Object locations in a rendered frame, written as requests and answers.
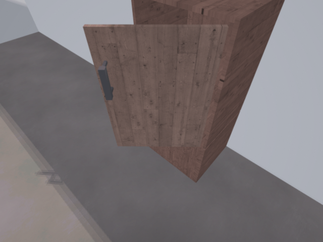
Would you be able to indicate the cupboard door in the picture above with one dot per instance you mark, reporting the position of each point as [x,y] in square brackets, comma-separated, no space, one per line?
[163,78]

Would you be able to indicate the handle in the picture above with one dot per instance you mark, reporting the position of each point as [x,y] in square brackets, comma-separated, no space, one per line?
[108,90]

